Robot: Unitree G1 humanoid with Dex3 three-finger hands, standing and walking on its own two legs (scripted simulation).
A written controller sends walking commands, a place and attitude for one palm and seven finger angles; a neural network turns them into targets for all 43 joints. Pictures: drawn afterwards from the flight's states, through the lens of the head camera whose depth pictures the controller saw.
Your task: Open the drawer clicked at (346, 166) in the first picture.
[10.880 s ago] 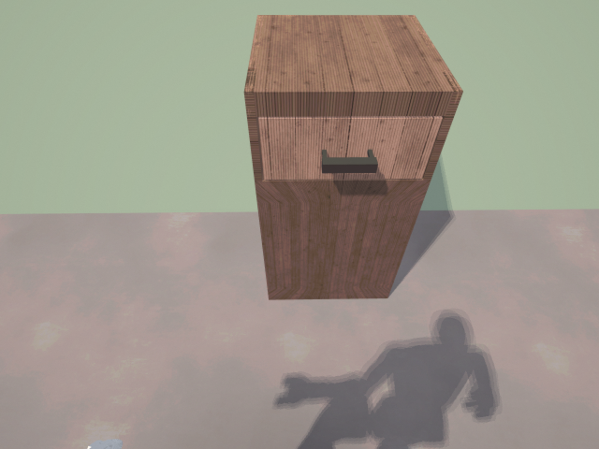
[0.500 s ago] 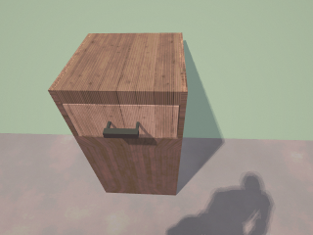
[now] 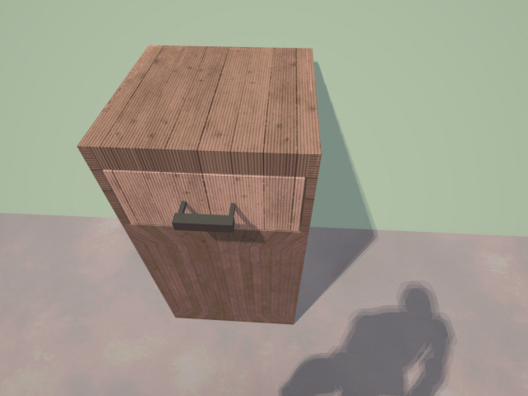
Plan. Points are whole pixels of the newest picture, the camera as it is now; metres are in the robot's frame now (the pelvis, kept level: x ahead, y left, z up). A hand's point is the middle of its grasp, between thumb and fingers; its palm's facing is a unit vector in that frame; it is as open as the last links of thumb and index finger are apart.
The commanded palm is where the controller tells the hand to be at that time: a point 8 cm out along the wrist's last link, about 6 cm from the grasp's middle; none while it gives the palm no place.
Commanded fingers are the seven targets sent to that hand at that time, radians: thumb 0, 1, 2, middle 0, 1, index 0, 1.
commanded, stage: look again from close up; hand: left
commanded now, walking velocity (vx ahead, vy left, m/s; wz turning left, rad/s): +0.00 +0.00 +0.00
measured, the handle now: (205, 214) +0.48 +0.16 -0.07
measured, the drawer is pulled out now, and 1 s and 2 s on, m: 0.00 0.00 0.00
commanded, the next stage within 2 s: shuffle to correct the standing spot in 0.36 s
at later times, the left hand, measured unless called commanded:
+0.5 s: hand out of the picture -0.02 +0.13 -0.17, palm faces +0.04 -0.98 -0.18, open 7.3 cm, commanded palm none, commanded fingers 0.00 0.90 0.90 -0.20 -0.30 -0.20 -0.30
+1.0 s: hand out of the picture -0.03 +0.12 -0.18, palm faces +0.06 -0.98 -0.20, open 7.3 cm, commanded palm none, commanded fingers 0.00 0.90 0.90 -0.20 -0.30 -0.20 -0.30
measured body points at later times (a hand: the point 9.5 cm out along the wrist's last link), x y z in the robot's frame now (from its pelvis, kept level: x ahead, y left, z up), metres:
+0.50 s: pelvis +0.00 -0.02 +0.00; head +0.01 -0.03 +0.45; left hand -0.02 +0.19 -0.16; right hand -0.03 -0.21 -0.17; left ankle -0.05 +0.08 -0.74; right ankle +0.00 -0.10 -0.74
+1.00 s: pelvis -0.03 -0.05 +0.00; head -0.03 -0.05 +0.45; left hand -0.03 +0.17 -0.16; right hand -0.07 -0.25 -0.17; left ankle -0.05 +0.08 -0.74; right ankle +0.00 -0.10 -0.74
